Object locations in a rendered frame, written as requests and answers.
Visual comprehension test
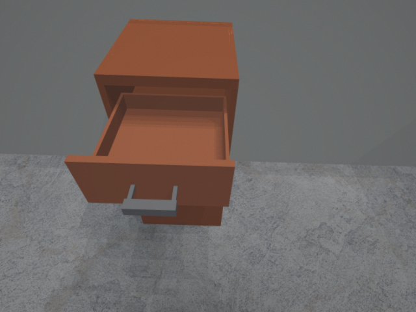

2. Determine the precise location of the cabinet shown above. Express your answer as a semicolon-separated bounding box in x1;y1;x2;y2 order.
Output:
94;19;239;226

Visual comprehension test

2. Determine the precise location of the drawer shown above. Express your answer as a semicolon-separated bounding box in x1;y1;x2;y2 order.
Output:
64;93;235;207

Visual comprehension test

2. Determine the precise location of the handle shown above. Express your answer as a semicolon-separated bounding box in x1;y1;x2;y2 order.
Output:
121;185;178;216

